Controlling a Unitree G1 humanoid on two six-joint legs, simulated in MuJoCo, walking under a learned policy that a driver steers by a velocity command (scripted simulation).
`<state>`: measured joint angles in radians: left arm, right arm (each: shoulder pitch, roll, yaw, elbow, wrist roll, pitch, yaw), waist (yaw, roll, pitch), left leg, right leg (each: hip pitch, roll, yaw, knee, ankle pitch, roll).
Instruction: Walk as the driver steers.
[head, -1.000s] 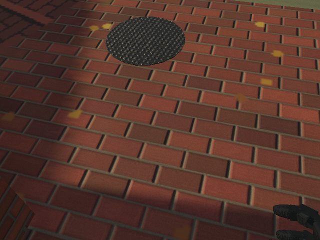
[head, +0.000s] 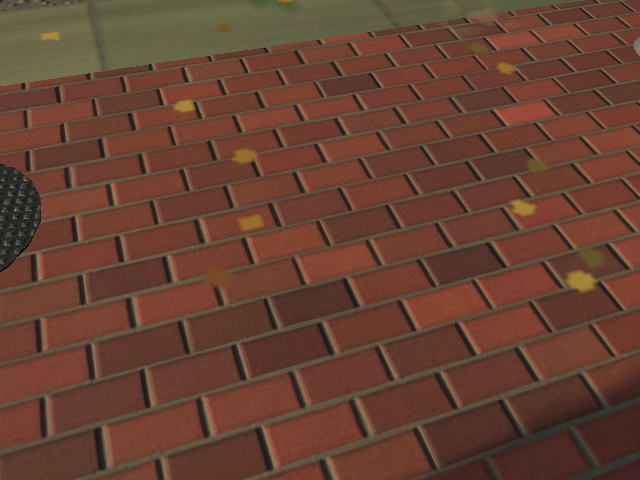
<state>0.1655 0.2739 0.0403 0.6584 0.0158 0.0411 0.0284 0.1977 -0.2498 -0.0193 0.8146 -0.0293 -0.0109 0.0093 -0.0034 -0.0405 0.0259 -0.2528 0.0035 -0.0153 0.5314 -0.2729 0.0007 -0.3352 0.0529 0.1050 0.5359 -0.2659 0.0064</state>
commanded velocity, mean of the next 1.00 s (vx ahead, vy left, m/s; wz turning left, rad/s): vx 0.00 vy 0.00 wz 0.21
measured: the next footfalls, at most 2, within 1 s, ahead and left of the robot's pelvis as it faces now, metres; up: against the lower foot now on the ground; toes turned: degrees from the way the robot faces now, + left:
left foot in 0.92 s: +0.02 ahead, +0.14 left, +0.00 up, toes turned +16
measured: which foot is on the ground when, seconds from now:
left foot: down 0.00-0.66, up 0.68-0.90, down 0.92-1.00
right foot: down 0.00-0.90, up 0.92-1.00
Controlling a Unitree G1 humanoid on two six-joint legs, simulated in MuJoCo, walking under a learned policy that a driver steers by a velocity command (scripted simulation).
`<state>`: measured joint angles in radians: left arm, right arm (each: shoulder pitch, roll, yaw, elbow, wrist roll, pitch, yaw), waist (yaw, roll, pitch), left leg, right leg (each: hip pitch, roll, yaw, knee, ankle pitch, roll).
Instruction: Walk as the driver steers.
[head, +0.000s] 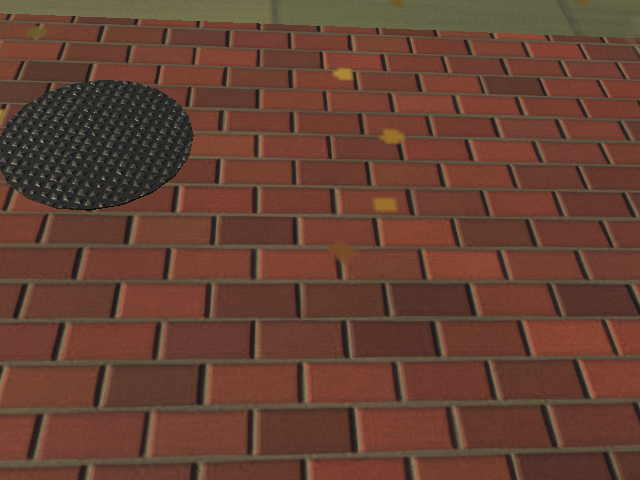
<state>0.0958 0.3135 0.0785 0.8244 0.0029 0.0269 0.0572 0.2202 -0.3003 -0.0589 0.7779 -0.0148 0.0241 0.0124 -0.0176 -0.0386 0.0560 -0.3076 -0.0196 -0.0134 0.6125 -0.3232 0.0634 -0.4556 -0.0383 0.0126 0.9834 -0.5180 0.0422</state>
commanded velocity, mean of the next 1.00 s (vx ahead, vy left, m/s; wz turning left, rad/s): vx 0.24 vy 0.00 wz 0.23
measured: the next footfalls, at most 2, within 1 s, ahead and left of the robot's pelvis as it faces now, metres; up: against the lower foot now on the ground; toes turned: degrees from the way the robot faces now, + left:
right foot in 0.44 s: +0.09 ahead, -0.12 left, +0.00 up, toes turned +17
left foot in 0.86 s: +0.28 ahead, +0.21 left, +0.00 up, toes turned +14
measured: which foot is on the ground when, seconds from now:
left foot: down 0.00-0.44, up 0.46-0.84, down 0.86-1.00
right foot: up 0.00-0.42, down 0.44-0.86, up 0.88-1.00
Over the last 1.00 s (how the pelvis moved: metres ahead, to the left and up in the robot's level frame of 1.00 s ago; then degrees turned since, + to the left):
0.01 0.05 0.00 17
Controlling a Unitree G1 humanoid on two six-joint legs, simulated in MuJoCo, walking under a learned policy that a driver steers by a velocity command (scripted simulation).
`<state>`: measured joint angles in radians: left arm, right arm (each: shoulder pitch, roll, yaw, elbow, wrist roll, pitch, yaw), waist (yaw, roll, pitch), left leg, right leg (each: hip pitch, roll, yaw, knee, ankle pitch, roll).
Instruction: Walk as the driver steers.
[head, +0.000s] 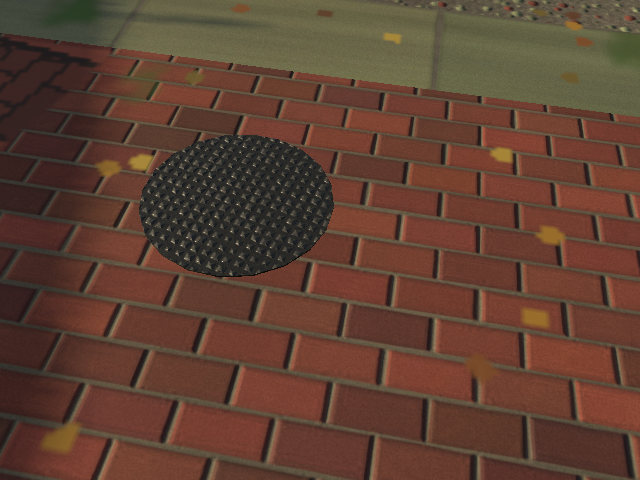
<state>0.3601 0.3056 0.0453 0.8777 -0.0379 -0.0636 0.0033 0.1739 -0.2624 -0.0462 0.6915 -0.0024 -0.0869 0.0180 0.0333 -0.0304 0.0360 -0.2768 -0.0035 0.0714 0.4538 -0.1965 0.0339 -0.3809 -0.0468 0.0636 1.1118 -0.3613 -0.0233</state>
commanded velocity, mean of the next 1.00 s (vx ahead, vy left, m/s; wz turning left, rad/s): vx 0.29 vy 0.00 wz -0.50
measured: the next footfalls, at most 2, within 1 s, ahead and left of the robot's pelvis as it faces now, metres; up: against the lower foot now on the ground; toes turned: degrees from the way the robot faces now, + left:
right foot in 0.40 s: +0.37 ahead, -0.14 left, +0.00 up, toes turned -16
left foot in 0.84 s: +0.60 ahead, -0.03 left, +0.00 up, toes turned -35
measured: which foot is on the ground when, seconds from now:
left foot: down 0.00-0.40, up 0.42-0.82, down 0.84-1.00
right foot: up 0.00-0.38, down 0.40-0.86, up 0.88-1.00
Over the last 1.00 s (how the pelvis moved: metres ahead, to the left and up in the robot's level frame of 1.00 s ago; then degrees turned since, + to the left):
0.24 0.10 0.01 10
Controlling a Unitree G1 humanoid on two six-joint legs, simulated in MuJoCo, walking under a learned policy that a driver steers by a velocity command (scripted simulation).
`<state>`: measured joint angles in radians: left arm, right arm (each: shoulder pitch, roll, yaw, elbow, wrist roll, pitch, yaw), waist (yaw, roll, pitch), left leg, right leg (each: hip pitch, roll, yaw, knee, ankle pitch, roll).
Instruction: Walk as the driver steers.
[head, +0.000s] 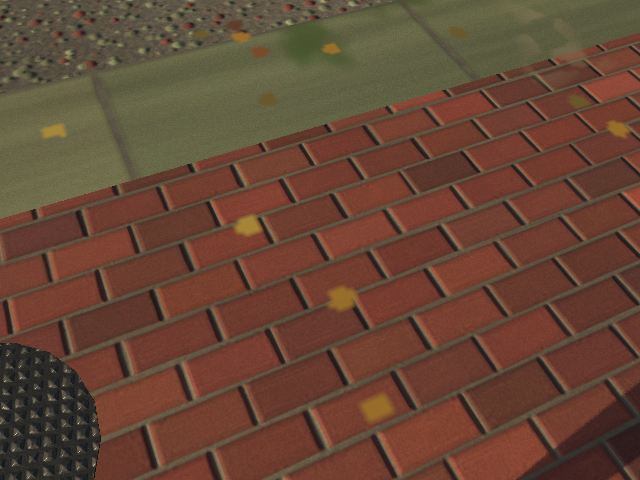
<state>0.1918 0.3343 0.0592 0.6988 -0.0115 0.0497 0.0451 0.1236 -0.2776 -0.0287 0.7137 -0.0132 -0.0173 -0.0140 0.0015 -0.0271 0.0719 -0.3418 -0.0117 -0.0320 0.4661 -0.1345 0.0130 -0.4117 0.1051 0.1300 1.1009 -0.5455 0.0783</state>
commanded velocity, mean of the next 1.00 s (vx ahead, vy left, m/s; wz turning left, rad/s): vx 0.10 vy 0.00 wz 0.18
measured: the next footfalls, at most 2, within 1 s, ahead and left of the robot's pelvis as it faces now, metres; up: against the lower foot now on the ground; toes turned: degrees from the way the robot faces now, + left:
right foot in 0.20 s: +0.04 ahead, -0.13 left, +0.00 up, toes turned +2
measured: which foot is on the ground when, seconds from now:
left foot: down 0.00-1.00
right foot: up 0.00-0.18, down 0.20-0.72, up 0.74-1.00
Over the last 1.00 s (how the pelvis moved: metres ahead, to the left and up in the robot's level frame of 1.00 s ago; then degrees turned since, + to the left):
0.45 -0.06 0.00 -33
